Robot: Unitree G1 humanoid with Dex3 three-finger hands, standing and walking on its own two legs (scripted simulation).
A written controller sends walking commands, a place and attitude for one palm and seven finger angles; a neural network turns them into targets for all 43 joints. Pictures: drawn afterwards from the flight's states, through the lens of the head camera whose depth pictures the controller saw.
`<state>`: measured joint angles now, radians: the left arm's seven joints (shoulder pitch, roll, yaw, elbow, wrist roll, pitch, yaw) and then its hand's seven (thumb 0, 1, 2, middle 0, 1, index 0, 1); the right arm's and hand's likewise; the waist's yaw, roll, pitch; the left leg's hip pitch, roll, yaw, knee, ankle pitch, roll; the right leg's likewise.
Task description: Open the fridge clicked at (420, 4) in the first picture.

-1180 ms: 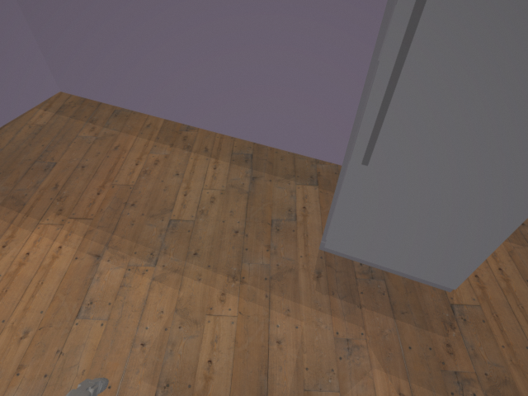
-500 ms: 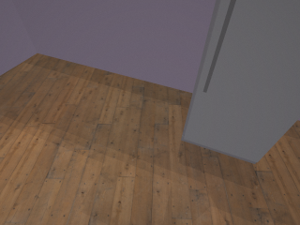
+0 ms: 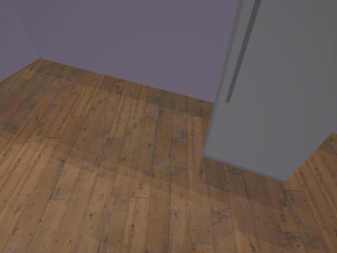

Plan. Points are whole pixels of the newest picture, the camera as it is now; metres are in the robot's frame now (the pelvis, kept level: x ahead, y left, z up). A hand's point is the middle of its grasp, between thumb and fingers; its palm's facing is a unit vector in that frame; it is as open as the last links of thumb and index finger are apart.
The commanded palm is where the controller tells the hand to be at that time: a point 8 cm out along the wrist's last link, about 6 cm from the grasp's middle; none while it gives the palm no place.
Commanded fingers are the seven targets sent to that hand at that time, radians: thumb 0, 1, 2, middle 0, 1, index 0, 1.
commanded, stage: look at it before walking up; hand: left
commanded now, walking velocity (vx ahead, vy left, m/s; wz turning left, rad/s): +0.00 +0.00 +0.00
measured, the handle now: (242, 52) +0.82 -0.25 +0.09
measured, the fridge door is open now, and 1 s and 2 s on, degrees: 0 0 0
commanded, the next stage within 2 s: turn to face it in 0.26 s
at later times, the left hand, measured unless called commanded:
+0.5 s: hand out of the picture +0.09 +0.25 -0.16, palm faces -0.03 -0.94 -0.33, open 7.4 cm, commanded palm none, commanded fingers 0.00 0.90 0.90 -0.20 -0.30 -0.20 -0.30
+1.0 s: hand out of the picture +0.06 +0.20 -0.18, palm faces -0.14 -0.97 -0.21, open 7.4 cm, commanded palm none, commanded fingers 0.00 0.90 0.90 -0.20 -0.30 -0.20 -0.30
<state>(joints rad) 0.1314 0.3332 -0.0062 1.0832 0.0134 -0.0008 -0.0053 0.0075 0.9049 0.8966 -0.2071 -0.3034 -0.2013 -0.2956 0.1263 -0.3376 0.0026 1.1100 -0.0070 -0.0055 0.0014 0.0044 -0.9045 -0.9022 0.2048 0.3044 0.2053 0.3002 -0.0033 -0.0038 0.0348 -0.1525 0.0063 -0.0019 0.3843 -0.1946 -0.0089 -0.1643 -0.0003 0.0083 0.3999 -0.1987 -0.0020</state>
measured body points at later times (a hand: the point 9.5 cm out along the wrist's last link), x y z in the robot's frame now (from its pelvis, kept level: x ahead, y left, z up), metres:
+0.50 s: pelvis +0.01 +0.00 +0.00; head +0.02 +0.00 +0.45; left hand +0.09 +0.29 -0.13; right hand +0.10 -0.30 -0.13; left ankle +0.01 +0.13 -0.74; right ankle +0.01 -0.12 -0.74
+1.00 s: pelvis -0.02 +0.02 -0.01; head +0.02 +0.02 +0.44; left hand +0.06 +0.25 -0.17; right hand +0.01 -0.25 -0.15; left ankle -0.02 +0.14 -0.73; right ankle +0.01 -0.12 -0.74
